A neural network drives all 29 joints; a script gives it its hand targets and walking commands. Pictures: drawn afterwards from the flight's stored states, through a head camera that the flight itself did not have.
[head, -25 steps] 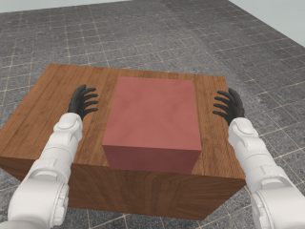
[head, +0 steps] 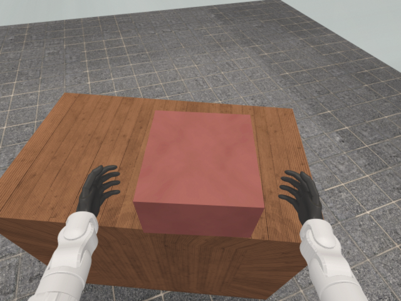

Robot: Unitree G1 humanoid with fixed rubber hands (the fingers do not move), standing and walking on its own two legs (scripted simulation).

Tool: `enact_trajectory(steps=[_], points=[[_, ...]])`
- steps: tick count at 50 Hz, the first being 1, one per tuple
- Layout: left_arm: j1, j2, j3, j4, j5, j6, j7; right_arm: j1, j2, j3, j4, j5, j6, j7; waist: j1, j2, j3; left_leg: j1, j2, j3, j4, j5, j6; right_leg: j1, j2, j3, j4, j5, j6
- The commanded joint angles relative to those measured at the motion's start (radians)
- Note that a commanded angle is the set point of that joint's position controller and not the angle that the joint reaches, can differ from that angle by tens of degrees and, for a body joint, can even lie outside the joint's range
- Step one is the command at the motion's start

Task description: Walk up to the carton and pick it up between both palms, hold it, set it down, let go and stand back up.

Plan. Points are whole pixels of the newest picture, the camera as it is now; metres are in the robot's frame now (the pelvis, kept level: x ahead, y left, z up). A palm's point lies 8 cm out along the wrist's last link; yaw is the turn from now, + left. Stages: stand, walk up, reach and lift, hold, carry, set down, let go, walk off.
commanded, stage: set down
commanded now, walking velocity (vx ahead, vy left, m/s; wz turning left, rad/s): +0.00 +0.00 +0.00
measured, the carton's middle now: (200, 170) +0.43 +0.02 -0.03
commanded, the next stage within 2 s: let go in 1.88 s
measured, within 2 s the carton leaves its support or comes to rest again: neither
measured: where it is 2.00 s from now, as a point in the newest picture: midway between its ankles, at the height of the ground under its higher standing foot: outside the picture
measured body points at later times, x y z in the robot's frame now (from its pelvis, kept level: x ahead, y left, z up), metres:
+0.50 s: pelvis +0.00 +0.01 +0.00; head -0.02 +0.03 +0.45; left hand +0.22 +0.24 -0.03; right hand +0.21 -0.20 -0.02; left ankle -0.01 +0.12 -0.74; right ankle +0.03 -0.09 -0.74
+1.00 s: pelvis +0.00 +0.01 +0.00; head -0.02 +0.03 +0.45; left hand +0.20 +0.24 -0.06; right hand +0.18 -0.20 -0.05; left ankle -0.01 +0.12 -0.74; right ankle +0.03 -0.09 -0.74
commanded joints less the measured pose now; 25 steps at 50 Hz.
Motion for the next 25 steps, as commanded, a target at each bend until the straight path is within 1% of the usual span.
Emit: enact_trajectory(steps=[1,2,3,4,5,6,7,8,9,10,11,12,13,14,15,16,17,18,19,20,21,22,23,25], points=[[-0.191,0.15,0.057,-0.207,0.022,-0.081,-0.011,-0.157,-0.122,-0.038,-0.17,-0.005,-0.096,0.004,0.004,0.058,-0.323,-0.017,-0.042,-0.008,-0.077,0.344,-0.032,0.372,0.0,0.132,-0.033,0.266,0.022],[-0.136,0.139,0.063,-0.191,0.035,-0.086,-0.012,-0.12,-0.119,-0.031,-0.149,-0.006,-0.109,0.007,0.011,0.055,-0.284,-0.012,-0.044,-0.01,-0.08,0.352,-0.031,0.388,0.001,0.13,-0.033,0.277,0.02],[-0.066,0.119,0.061,-0.191,0.047,-0.093,-0.012,-0.057,-0.112,-0.018,-0.132,0.001,-0.125,0.012,0.012,0.046,-0.261,0.006,-0.041,-0.015,-0.084,0.376,-0.033,0.404,0.005,0.129,-0.035,0.304,0.018],[-0.106,0.126,0.054,-0.208,0.041,-0.1,-0.011,-0.109,-0.126,-0.028,-0.155,0.0,-0.137,0.014,0.005,0.053,-0.253,0.002,-0.042,-0.014,-0.08,0.384,-0.038,0.392,0.006,0.125,-0.034,0.312,0.019],[-0.012,0.104,0.052,-0.197,0.051,-0.105,-0.01,-0.02,-0.12,-0.016,-0.129,0.001,-0.149,0.02,0.006,0.051,-0.216,0.028,-0.038,-0.021,-0.082,0.405,-0.04,0.405,0.011,0.123,-0.036,0.326,0.014],[-0.033,0.116,0.056,-0.231,0.047,-0.118,-0.009,-0.031,-0.115,-0.018,-0.162,0.0,-0.162,0.022,0.008,0.048,-0.227,0.018,-0.044,-0.015,-0.085,0.383,-0.038,0.41,0.004,0.131,-0.043,0.31,0.019],[-0.018,0.117,0.049,-0.232,0.042,-0.134,-0.007,-0.016,-0.112,-0.021,-0.17,-0.009,-0.174,0.024,0.004,0.034,-0.205,0.004,-0.044,-0.016,-0.092,0.351,-0.032,0.405,0.001,0.132,-0.041,0.296,0.019],[0.028,0.113,0.055,-0.236,0.05,-0.148,-0.003,0.029,-0.099,-0.011,-0.174,-0.007,-0.187,0.027,0.011,0.035,-0.18,0.004,-0.045,-0.014,-0.093,0.349,-0.03,0.416,-0.004,0.135,-0.039,0.309,0.021],[-0.039,0.138,0.051,-0.25,0.04,-0.156,0.002,-0.038,-0.11,-0.033,-0.198,-0.021,-0.193,0.026,0.001,0.032,-0.19,-0.026,-0.046,-0.008,-0.1,0.299,-0.025,0.403,-0.006,0.137,-0.035,0.275,0.023],[0.034,0.118,0.045,-0.255,0.04,-0.168,0.007,0.03,-0.096,-0.026,-0.197,-0.027,-0.205,0.03,0.007,0.029,-0.167,-0.024,-0.041,-0.012,-0.103,0.288,-0.022,0.405,-0.006,0.138,-0.034,0.263,0.019],[0.003,0.123,0.034,-0.276,0.033,-0.179,0.012,0.003,-0.1,-0.042,-0.213,-0.036,-0.212,0.033,0.003,0.034,-0.167,-0.028,-0.039,-0.011,-0.105,0.266,-0.023,0.385,-0.007,0.137,-0.037,0.223,0.016],[0.05,0.108,0.021,-0.289,0.03,-0.19,0.016,0.048,-0.092,-0.037,-0.239,-0.037,-0.223,0.038,0.002,0.036,-0.164,-0.023,-0.036,-0.01,-0.105,0.268,-0.022,0.386,-0.006,0.141,-0.038,0.218,0.011],[0.051,0.11,0.011,-0.316,0.024,-0.207,0.024,0.055,-0.094,-0.045,-0.253,-0.04,-0.232,0.045,0.004,0.042,-0.163,-0.022,-0.032,-0.011,-0.106,0.265,-0.027,0.379,-0.002,0.138,-0.036,0.198,0.006],[0.09,0.105,-0.001,-0.334,0.021,-0.225,0.031,0.095,-0.096,-0.047,-0.261,-0.042,-0.244,0.052,0.001,0.052,-0.162,-0.002,-0.028,-0.014,-0.105,0.276,-0.031,0.37,0.006,0.131,-0.032,0.198,-0.003],[0.174,0.086,-0.004,-0.339,0.036,-0.24,0.035,0.181,-0.087,-0.031,-0.249,-0.037,-0.258,0.057,0.003,0.065,-0.15,0.026,-0.027,-0.015,-0.096,0.326,-0.036,0.386,0.01,0.133,-0.028,0.235,-0.009],[0.067,0.111,-0.013,-0.348,0.027,-0.241,0.042,0.081,-0.109,-0.057,-0.247,-0.041,-0.259,0.061,-0.004,0.095,-0.163,0.016,-0.023,-0.015,-0.093,0.312,-0.044,0.344,0.012,0.131,-0.03,0.192,-0.017],[0.145,0.094,-0.023,-0.337,0.028,-0.247,0.049,0.157,-0.098,-0.044,-0.228,-0.036,-0.261,0.069,-0.001,0.091,-0.127,0.025,-0.021,-0.019,-0.095,0.295,-0.041,0.341,0.012,0.133,-0.032,0.178,-0.023],[0.149,0.098,-0.028,-0.325,0.025,-0.246,0.05,0.155,-0.102,-0.045,-0.222,-0.041,-0.259,0.071,-0.009,0.077,-0.116,0.016,-0.02,-0.018,-0.097,0.273,-0.038,0.336,0.008,0.137,-0.036,0.163,-0.023],[0.177,0.092,-0.029,-0.296,0.032,-0.243,0.049,0.182,-0.099,-0.037,-0.198,-0.047,-0.255,0.073,-0.006,0.066,-0.083,0.002,-0.021,-0.017,-0.105,0.247,-0.033,0.348,0.004,0.144,-0.037,0.155,-0.023],[0.166,0.094,-0.028,-0.294,0.027,-0.239,0.052,0.168,-0.101,-0.043,-0.2,-0.047,-0.254,0.073,0.001,0.064,-0.08,-0.012,-0.019,-0.016,-0.115,0.216,-0.034,0.349,-0.001,0.146,-0.039,0.128,-0.023],[0.209,0.081,-0.029,-0.262,0.032,-0.234,0.051,0.207,-0.091,-0.026,-0.178,-0.048,-0.251,0.076,0.005,0.048,-0.037,-0.022,-0.021,-0.016,-0.119,0.188,-0.028,0.348,-0.006,0.154,-0.045,0.099,-0.025],[0.295,0.059,-0.025,-0.25,0.045,-0.232,0.048,0.291,-0.068,-0.005,-0.147,-0.04,-0.256,0.076,0.015,0.046,-0.009,-0.011,-0.019,-0.017,-0.12,0.203,-0.032,0.363,-0.01,0.159,-0.046,0.107,-0.027],[0.14,0.101,-0.028,-0.292,0.023,-0.226,0.052,0.146,-0.093,-0.04,-0.196,-0.047,-0.253,0.072,0.01,0.055,-0.043,-0.042,-0.021,-0.008,-0.126,0.16,-0.031,0.347,-0.014,0.16,-0.045,0.057,-0.024],[0.203,0.074,-0.049,-0.287,0.021,-0.225,0.068,0.21,-0.076,-0.032,-0.172,-0.047,-0.245,0.08,0.017,0.055,0.011,-0.036,-0.015,-0.015,-0.139,0.124,-0.027,0.327,-0.014,0.157,-0.05,0.009,-0.03]])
